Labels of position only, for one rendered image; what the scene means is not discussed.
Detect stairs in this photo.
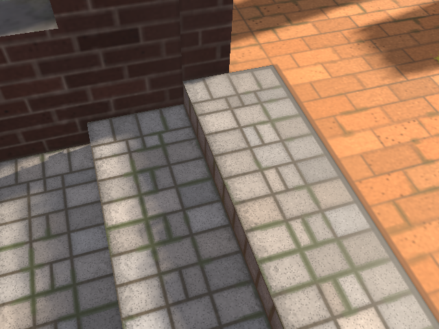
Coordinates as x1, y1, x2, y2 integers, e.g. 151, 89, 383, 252
0, 82, 284, 329

